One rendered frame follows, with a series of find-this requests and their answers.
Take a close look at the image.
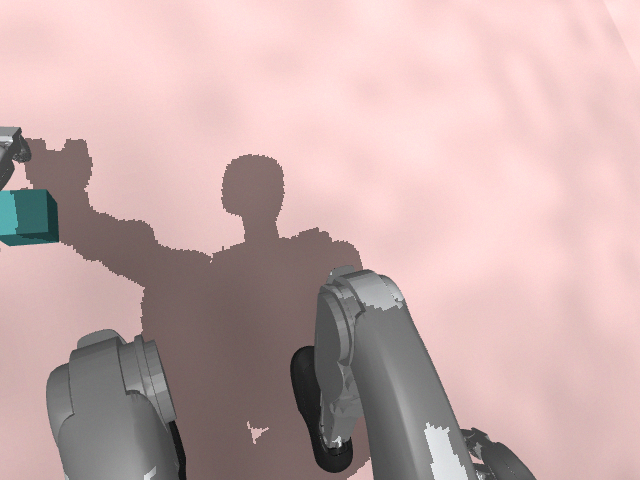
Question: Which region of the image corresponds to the left robot foot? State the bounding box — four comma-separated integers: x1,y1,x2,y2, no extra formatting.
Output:
169,420,186,480

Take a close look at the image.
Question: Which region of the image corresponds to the left robot hand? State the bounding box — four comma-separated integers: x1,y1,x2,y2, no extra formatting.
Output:
0,127,32,191

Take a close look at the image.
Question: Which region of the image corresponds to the cube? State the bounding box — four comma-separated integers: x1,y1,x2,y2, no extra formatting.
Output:
0,189,59,246

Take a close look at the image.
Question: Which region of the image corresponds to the right robot hand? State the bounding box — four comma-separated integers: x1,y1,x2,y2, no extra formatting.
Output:
460,427,536,480

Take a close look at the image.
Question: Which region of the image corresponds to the right robot foot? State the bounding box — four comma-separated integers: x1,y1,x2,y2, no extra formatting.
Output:
290,346,353,473

